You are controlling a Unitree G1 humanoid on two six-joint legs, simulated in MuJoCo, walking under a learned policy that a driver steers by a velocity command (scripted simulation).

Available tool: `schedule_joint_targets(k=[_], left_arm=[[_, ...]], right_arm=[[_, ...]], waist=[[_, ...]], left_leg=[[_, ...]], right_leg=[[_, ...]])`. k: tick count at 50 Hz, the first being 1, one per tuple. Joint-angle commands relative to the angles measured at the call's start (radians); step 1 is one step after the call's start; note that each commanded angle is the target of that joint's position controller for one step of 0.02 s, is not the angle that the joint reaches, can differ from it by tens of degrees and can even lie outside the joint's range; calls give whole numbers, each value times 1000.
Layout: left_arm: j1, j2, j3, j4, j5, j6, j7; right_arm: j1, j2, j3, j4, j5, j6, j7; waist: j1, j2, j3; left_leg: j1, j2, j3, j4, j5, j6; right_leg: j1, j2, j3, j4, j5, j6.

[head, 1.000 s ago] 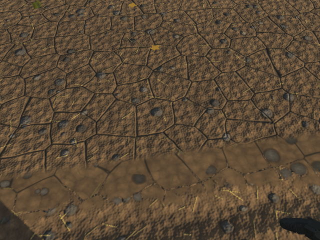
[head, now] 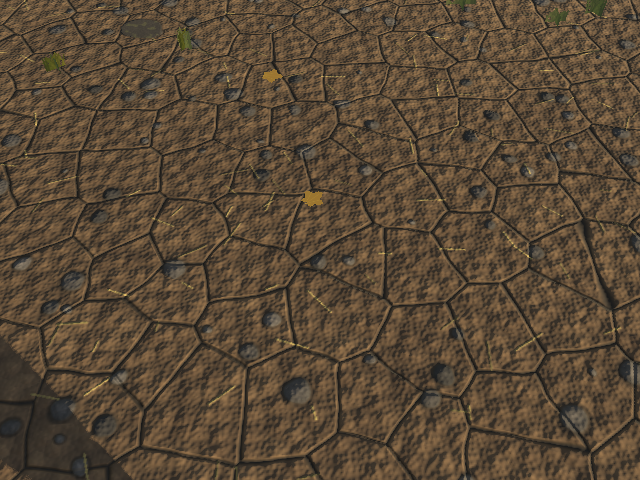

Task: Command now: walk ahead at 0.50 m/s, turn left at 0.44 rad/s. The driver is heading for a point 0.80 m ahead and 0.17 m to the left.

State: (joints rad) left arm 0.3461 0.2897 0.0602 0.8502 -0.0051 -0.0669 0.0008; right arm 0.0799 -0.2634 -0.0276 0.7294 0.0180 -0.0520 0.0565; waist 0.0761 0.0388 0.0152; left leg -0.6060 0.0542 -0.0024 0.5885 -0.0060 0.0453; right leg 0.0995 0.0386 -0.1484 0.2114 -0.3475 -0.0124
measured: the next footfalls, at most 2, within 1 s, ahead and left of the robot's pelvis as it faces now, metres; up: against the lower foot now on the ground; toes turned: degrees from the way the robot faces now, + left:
left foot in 0.06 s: +0.20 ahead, +0.11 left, +0.00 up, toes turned +3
right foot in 0.52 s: +0.50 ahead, -0.05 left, +0.00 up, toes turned +22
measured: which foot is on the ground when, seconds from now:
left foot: up 0.00-0.04, down 0.06-0.52, up 0.54-1.00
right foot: down 0.00-0.08, up 0.10-0.50, down 0.52-1.00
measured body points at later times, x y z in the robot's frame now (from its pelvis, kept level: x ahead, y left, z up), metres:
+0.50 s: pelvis +0.29 +0.02 +0.00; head +0.32 +0.04 +0.45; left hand +0.45 +0.31 -0.07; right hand +0.41 -0.26 -0.11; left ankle +0.17 +0.11 -0.73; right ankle +0.47 -0.07 -0.72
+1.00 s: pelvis +0.53 +0.11 +0.00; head +0.56 +0.13 +0.45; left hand +0.38 +0.36 -0.13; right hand +0.85 +0.04 -0.07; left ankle +0.60 +0.29 -0.72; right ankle +0.47 -0.07 -0.73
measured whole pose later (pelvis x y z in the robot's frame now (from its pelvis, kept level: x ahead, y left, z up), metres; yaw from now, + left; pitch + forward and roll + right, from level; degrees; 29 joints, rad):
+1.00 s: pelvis +0.53 +0.11 +0.00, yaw +27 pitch +2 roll -2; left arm 0.40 0.30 0.06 0.90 -0.03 -0.06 -0.01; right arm 0.04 -0.25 -0.03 0.62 0.02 -0.05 0.04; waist 0.11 0.03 0.03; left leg -0.54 0.05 0.00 0.55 -0.08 0.04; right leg 0.06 -0.01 -0.09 0.26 -0.35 0.02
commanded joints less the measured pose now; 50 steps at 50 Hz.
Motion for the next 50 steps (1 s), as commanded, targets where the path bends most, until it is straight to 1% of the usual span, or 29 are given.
schedule_joint_targets(k=[1,2,3,4,5,6,7,8,9,11,13,17,19,22,25,26,27,28,29,30,31,32,34,38,40,43,46,48,50], left_arm=[[-15,197,49,-44,-6,16,20],[-29,199,48,-51,-5,27,28],[-23,185,39,-67,3,27,38],[71,60,-5,-118,33,-1,21],[26,83,-9,-116,21,-42,4],[-79,146,10,-145,-22,-66,-10],[-128,138,4,-163,-27,-79,-10],[-143,133,7,-161,-4,-80,-3],[-134,141,16,-159,11,-70,3],[-103,118,16,-161,20,-46,3],[-124,95,10,-172,23,-32,7],[-286,54,-7,-212,18,-36,2],[-346,63,-6,-227,6,-43,-7],[-368,101,8,-239,-3,-53,-18],[-263,133,29,-215,-4,-66,-18],[-168,161,43,-197,8,-70,-12],[-25,216,57,-185,19,-69,-3],[33,280,73,-148,25,-54,-12],[-6,179,52,-171,4,-51,-16],[-42,128,38,-177,2,-46,-12],[-86,113,30,-181,12,-41,-11],[-105,92,23,-168,16,-38,-11],[-107,75,17,-147,20,-45,-13],[-84,115,29,-103,5,-53,-16],[-82,132,32,-88,-1,-47,-15],[-45,154,34,-60,-12,-34,-11],[15,174,37,-22,-21,-19,-11],[23,186,41,-3,-28,-8,-9],[-1,202,43,4,-34,3,-3]], right_arm=[[-30,-117,-40,-100,-3,-12,12],[100,-154,-65,-71,-2,-10,8],[270,-223,-99,-34,2,-5,-7],[340,-343,-127,-31,5,-1,-20],[362,-281,-106,-44,8,-5,-22],[334,-227,-90,-41,-2,-9,-24],[275,-203,-84,-49,-2,-11,-27],[211,-178,-76,-64,-2,-10,-30],[167,-152,-66,-81,-11,-9,-33],[139,-150,-67,-97,-15,-10,-39],[151,-173,-75,-92,-11,-13,-50],[207,-194,-83,-71,1,-4,-69],[246,-200,-85,-56,5,2,-72],[276,-189,-84,-43,11,10,-76],[252,-172,-83,-51,4,18,-77],[253,-131,-68,-59,-1,16,-74],[279,-67,-45,-75,-18,14,-71],[402,-44,-35,-110,18,4,-71],[380,-153,-55,-76,24,6,-75],[276,-195,-69,-88,16,12,-74],[233,-182,-69,-94,6,16,-75],[201,-164,-70,-104,-3,15,-72],[213,-117,-64,-105,8,18,-62],[143,-71,-47,-129,-5,18,-57],[95,-60,-37,-137,-9,9,-48],[-6,-45,-25,-156,-5,-7,-31],[-82,-57,-26,-182,3,-12,-21],[-96,-76,-32,-194,4,-14,-16],[10,-114,-53,-167,-6,-16,-18]], waist=[[-59,-125,-15],[-133,-118,-90],[-207,-69,-184],[-152,177,-305],[-183,142,-427],[-204,88,-298],[-175,22,-192],[-134,-31,-115],[-96,-18,-79],[-59,15,-66],[-55,16,-47],[-117,36,-18],[-143,44,-17],[-139,57,-18],[-71,87,-39],[-25,65,-112],[20,-75,-250],[-46,-424,-324],[-22,-274,-230],[2,-181,-120],[-14,-114,-68],[-25,-108,-24],[-52,-153,-12],[-54,-118,10],[-46,-107,10],[-10,-106,27],[9,-114,46],[-8,-127,50],[-89,-133,-16]], left_leg=[[64,-66,80,-1,-145,51],[242,-109,102,-40,-123,80],[537,-69,-6,-57,-80,129],[951,201,-515,-79,-158,316],[1061,289,-839,-243,-250,384],[979,251,-683,-267,-245,320],[829,207,-552,-274,-185,282],[677,169,-459,-291,-92,257],[562,138,-398,-317,-7,245],[444,109,-355,-355,73,256],[368,85,-296,-371,115,254],[311,23,-238,-357,2,190],[320,33,-271,-345,-61,176],[407,69,-364,-270,-125,158],[437,65,-418,-155,-100,122],[398,14,-380,-23,-88,91],[274,-63,-278,265,-279,51],[-69,-160,-172,554,-612,1],[-170,-79,-199,674,-555,-15],[-190,-50,-173,696,-459,-22],[-153,-18,-149,680,-389,-30],[-135,4,-148,634,-344,-34],[-64,27,-131,576,-308,-34],[-100,34,-109,398,-235,-48],[-85,44,-79,271,-135,-50],[-16,30,-23,102,-18,-48],[11,11,-4,15,-23,-31],[35,-2,2,-29,-78,-3],[222,-48,42,-92,-88,36]], right_leg=[[37,-301,35,177,974,-104],[-5,-273,-1,356,1069,-77],[-195,-236,-14,606,921,-39],[-663,-66,1,1002,192,34],[-832,20,210,1151,-235,34],[-920,-46,259,1168,-166,13],[-913,-89,243,1096,-79,0],[-864,-121,232,1003,-27,7],[-789,-145,233,942,9,17],[-713,-147,221,877,38,46],[-699,-135,202,780,101,75],[-629,-82,195,465,372,92],[-585,-53,199,378,436,91],[-562,-47,240,297,391,68],[-422,-45,225,240,293,15],[-253,-91,249,230,275,-23],[-2,-269,426,236,212,-80],[231,-457,905,117,-68,-228],[171,-448,920,77,-251,-207],[63,-406,751,72,-188,-167],[-41,-363,625,60,-40,-149],[-115,-324,543,42,69,-151],[-190,-277,430,-3,169,-153],[-190,-287,332,-56,322,-202],[-178,-274,272,-65,379,-197],[-184,-250,199,-65,406,-178],[-131,-283,198,-50,418,-168],[-80,-311,199,-16,481,-154],[-74,-293,156,123,732,-123]])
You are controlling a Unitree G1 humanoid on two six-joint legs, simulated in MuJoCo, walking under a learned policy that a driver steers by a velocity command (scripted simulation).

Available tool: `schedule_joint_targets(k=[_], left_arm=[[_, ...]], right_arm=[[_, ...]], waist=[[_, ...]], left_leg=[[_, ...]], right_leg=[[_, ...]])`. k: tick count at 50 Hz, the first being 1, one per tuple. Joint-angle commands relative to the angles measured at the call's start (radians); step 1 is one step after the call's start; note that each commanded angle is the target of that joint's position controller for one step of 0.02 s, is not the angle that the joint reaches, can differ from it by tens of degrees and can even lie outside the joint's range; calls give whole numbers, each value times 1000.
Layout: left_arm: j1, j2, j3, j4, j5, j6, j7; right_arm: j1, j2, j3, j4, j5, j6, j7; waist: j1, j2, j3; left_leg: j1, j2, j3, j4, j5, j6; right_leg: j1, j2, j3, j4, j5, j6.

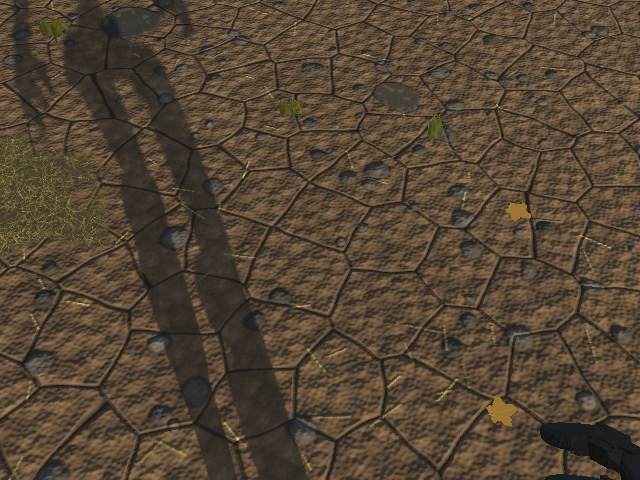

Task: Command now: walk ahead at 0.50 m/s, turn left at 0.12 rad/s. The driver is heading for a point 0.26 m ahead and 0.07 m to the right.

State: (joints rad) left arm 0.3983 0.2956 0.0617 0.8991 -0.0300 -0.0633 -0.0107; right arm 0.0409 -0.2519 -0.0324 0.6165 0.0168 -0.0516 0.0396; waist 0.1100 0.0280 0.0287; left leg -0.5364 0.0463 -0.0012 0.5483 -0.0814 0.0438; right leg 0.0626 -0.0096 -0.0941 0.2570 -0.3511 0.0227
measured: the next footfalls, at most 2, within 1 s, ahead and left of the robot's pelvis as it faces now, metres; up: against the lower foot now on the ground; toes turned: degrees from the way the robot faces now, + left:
left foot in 0.04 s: +0.18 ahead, +0.12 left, +0.00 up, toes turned +2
right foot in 0.46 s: +0.30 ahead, -0.11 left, +0.00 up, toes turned +0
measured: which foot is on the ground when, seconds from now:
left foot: up 0.00-0.02, down 0.04-1.00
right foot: down 0.00-0.04, up 0.06-0.44, down 0.46-1.00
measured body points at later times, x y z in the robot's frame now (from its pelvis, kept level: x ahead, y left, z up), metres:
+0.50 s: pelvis +0.18 +0.02 +0.00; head +0.20 +0.01 +0.45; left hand +0.34 +0.27 -0.10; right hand +0.28 -0.25 -0.13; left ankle +0.14 +0.12 -0.73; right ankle +0.26 -0.11 -0.73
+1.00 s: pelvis +0.21 +0.00 +0.00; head +0.22 +0.00 +0.45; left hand +0.33 +0.25 -0.13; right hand +0.25 -0.27 -0.14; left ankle +0.14 +0.12 -0.73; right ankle +0.26 -0.11 -0.73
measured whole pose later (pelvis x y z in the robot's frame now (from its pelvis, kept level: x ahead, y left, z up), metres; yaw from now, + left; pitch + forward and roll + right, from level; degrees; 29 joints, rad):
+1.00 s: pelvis +0.21 +0.00 +0.00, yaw +0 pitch -1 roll +0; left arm 0.06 0.24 0.04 1.02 0.00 0.01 0.02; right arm 0.23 -0.24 -0.03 1.04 -0.01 0.02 -0.04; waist -0.01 0.00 0.04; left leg -0.08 0.01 0.03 0.46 -0.36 -0.01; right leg -0.29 0.02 0.00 0.51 -0.20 -0.02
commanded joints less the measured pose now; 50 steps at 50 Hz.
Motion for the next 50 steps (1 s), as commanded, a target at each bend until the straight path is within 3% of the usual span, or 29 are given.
schedule_joint_targets(k=[1,2,3,4,5,6,7,9,11,14,16,19,22,23,24,25,26,27,30,36,42,50], left_arm=[[-50,178,34,-43,-6,2,12],[-53,132,12,-65,20,-1,15],[53,9,-28,-93,34,-19,8],[8,108,-5,-70,16,-34,3],[-67,151,8,-96,-5,-40,1],[-104,138,6,-98,2,-39,6],[-119,131,9,-95,19,-31,11],[-80,94,5,-79,22,-2,15],[-70,58,-2,-73,29,20,21],[-144,35,-15,-86,41,27,22],[-199,47,-14,-93,37,29,18],[-254,68,-8,-105,36,34,16],[-243,81,0,-96,51,32,15],[-243,122,9,-97,57,30,22],[-267,175,17,-105,56,34,30],[-292,108,4,-98,47,44,29],[-325,64,-4,-100,35,51,22],[-339,54,-7,-100,34,55,16],[-330,76,-3,-69,36,42,6],[-340,69,-4,-11,32,39,13],[-364,63,-2,34,30,53,21],[-371,54,-1,82,30,69,35]], right_arm=[[192,-168,-73,-5,-9,-13,-8],[369,-235,-97,31,-15,-6,-22],[385,-327,-106,36,-26,-3,-26],[379,-232,-82,29,-21,-4,-24],[302,-198,-66,24,-24,-10,-23],[243,-166,-56,24,-22,-14,-19],[192,-135,-48,26,-21,-16,-14],[146,-117,-44,36,-29,-24,-13],[123,-123,-44,59,-32,-34,-17],[108,-145,-48,90,-33,-26,-33],[141,-157,-49,121,-33,-17,-38],[158,-157,-44,164,-28,-5,-37],[147,-130,-32,192,-11,6,-40],[195,-102,-22,205,-25,3,-41],[303,-94,-21,225,-44,-2,-41],[325,-69,-12,244,-44,3,-49],[277,-86,-11,240,-41,17,-56],[242,-113,-19,244,-32,31,-62],[221,-124,-22,254,-30,61,-70],[215,-110,-24,307,-23,67,-75],[214,-98,-23,359,-24,72,-79],[228,-86,-14,414,-26,59,-82]], waist=[[-190,-104,-119],[-261,-16,-252],[-183,256,-368],[-220,165,-382],[-202,128,-240],[-170,60,-176],[-139,30,-128],[-84,47,-121],[-56,48,-113],[-68,66,-111],[-95,60,-121],[-110,54,-105],[-79,30,-94],[-98,-31,-109],[-172,-130,-145],[-174,-184,-166],[-156,-162,-137],[-137,-121,-107],[-130,-105,-93],[-123,-54,-112],[-124,-33,-75],[-118,-33,-33]], left_leg=[[366,-63,57,-69,11,66],[663,90,-116,-33,35,120],[935,340,-594,-136,-30,286],[900,347,-670,-198,14,291],[777,317,-499,-190,213,261],[657,267,-365,-185,401,237],[554,225,-278,-201,496,217],[414,193,-197,-255,567,204],[337,177,-128,-281,631,214],[301,136,-43,-284,621,188],[325,137,-40,-284,574,177],[352,157,-71,-263,454,170],[342,117,-84,-178,241,113],[320,65,-67,-130,126,62],[258,-6,-33,-100,-69,15],[259,-27,-8,-112,-196,-20],[287,-25,-6,-141,-186,-34],[287,-26,-2,-138,-173,-31],[325,-13,-16,-140,-89,-21],[374,-3,-14,-131,13,-30],[368,-4,-5,-148,-38,-33],[328,-3,3,-170,-121,-34]], right_leg=[[-93,-199,60,246,814,-131],[-294,-152,26,532,573,-90],[-662,35,46,885,-136,-21],[-746,10,186,1009,-249,-20],[-787,-29,174,1036,-193,-23],[-757,-68,153,996,-130,-16],[-721,-90,146,935,-92,-6],[-587,-105,148,860,-35,10],[-524,-95,137,755,20,30],[-461,-82,123,541,174,32],[-433,-66,120,452,266,28],[-410,-58,133,369,260,9],[-291,-43,124,178,369,-36],[-206,-106,189,147,627,-57],[-107,-180,249,206,779,-117],[-117,-192,269,209,689,-172],[-173,-162,264,196,543,-162],[-207,-127,237,190,463,-134],[-227,-95,208,201,486,-104],[-194,-79,187,230,584,-115],[-210,-62,176,213,486,-112],[-214,-42,164,190,359,-97]])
